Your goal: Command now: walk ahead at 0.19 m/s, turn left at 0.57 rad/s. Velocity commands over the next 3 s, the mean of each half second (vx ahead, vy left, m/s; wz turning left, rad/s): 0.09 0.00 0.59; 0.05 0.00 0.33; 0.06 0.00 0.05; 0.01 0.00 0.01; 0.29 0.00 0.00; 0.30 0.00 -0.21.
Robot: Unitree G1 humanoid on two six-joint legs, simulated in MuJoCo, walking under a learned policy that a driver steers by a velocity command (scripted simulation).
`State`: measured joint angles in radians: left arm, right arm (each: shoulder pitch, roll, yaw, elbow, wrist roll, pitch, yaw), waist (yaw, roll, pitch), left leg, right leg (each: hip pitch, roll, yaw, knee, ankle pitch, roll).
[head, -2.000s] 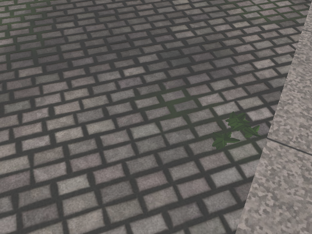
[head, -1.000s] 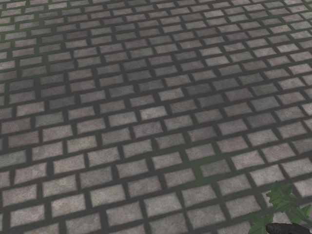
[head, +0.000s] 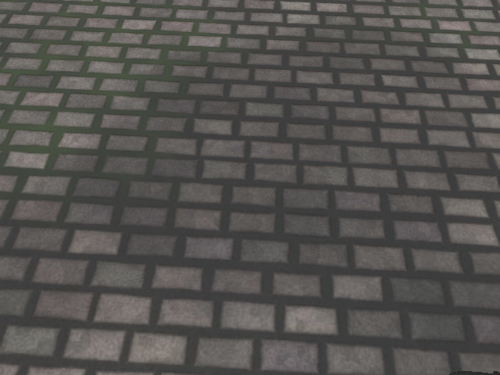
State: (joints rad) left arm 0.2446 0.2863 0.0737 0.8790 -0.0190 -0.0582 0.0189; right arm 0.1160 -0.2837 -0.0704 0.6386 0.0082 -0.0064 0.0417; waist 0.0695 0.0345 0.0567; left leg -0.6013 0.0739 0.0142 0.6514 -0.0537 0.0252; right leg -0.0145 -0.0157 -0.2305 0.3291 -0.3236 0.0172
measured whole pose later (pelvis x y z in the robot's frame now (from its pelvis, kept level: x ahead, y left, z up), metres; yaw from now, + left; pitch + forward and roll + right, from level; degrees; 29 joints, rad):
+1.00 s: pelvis +0.12 +0.01 +0.00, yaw +26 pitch +1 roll +0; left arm 0.20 0.28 0.04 0.79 -0.01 -0.01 0.00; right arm 0.24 -0.24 -0.04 0.65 -0.01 0.03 -0.01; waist 0.01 -0.03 0.00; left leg -0.20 -0.02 -0.04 0.48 -0.29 0.02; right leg -0.36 -0.03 -0.01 0.79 -0.47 0.03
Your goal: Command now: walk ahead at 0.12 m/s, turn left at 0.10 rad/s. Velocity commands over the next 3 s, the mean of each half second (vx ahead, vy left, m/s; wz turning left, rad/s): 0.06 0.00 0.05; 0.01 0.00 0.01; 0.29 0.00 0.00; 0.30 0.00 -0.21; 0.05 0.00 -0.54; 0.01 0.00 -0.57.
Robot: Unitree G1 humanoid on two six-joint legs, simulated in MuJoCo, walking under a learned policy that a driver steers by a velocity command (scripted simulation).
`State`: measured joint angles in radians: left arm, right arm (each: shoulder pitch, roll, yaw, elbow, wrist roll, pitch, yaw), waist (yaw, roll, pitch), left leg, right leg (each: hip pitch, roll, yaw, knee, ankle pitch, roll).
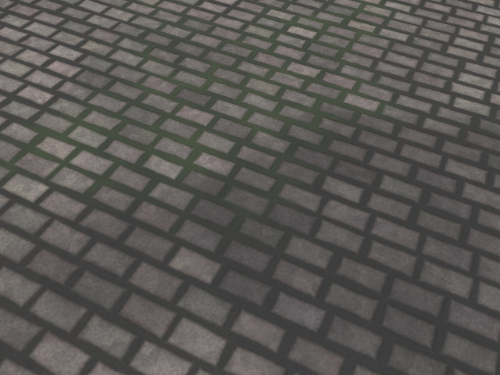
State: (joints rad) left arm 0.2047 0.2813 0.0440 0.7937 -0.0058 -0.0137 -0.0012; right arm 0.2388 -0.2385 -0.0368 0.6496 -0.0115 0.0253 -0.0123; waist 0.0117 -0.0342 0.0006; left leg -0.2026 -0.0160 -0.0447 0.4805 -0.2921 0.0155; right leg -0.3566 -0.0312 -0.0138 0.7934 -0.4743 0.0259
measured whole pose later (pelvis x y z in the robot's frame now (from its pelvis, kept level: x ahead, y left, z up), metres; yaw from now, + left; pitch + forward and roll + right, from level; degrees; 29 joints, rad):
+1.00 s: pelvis +0.03 -0.03 +0.00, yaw +0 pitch -2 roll +0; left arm 0.11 0.24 0.02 1.01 0.00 0.01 0.02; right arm 0.28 -0.22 -0.03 1.02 -0.01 0.00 -0.06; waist 0.01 0.00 0.05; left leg -0.10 0.03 -0.05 0.45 -0.33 -0.05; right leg -0.25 0.03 -0.02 0.50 -0.23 -0.04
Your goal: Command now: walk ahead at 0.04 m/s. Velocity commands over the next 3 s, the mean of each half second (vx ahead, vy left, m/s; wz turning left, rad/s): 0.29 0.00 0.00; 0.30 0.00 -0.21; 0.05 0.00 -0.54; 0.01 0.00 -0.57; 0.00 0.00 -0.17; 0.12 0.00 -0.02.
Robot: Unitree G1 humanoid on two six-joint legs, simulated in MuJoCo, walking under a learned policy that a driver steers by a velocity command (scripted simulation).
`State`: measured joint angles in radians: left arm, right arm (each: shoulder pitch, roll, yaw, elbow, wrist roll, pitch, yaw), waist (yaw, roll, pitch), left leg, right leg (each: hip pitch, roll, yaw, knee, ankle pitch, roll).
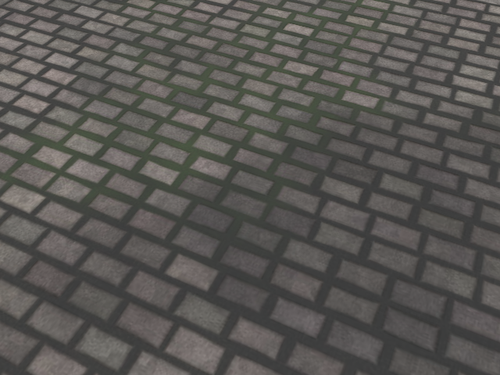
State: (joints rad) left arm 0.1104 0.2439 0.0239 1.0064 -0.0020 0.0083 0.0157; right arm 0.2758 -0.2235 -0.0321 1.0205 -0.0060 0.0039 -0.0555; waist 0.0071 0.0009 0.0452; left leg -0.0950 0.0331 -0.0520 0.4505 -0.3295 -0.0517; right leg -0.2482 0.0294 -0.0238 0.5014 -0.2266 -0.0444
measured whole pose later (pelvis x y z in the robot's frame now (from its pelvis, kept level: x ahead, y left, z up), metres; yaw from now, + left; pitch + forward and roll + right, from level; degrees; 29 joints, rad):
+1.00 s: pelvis +0.32 -0.03 +0.01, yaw -7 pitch +2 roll -1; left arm 0.26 0.28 0.06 0.97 -0.01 -0.03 0.01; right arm 0.03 -0.26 -0.06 0.83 0.00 -0.05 -0.05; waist 0.07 0.03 0.05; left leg -0.57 0.03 -0.09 0.69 -0.15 -0.06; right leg -0.20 0.09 0.06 0.35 -0.17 -0.06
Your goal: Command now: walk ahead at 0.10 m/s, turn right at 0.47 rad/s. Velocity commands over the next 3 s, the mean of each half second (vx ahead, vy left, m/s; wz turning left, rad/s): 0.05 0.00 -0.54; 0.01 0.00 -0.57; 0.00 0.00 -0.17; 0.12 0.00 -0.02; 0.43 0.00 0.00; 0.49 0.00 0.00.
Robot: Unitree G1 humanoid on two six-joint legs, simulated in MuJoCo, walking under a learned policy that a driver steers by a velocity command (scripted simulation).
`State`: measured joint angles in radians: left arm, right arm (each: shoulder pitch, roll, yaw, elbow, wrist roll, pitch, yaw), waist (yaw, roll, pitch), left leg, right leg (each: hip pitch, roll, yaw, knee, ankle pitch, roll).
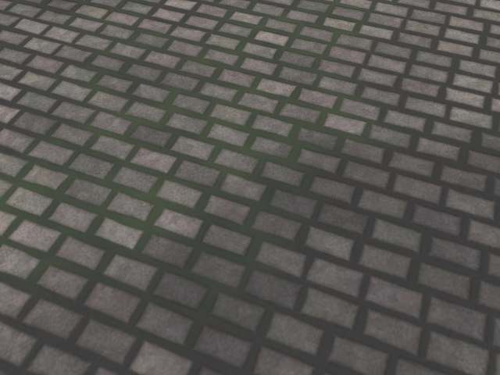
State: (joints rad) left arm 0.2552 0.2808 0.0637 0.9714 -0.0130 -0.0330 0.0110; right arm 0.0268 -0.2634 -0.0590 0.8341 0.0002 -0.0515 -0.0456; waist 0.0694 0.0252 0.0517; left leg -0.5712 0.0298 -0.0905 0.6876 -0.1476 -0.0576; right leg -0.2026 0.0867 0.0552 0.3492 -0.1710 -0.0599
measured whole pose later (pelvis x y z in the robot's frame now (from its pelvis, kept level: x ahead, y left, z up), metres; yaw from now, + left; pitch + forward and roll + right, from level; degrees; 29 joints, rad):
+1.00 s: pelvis +0.07 -0.01 +0.00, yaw -35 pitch +2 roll +1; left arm 0.17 0.31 0.07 0.69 -0.01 0.04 0.03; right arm 0.10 -0.31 -0.08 0.78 0.01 -0.02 -0.02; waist 0.02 0.00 0.04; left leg -0.38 -0.03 -0.08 0.68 -0.34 -0.08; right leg -0.28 0.10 0.20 0.49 -0.23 -0.05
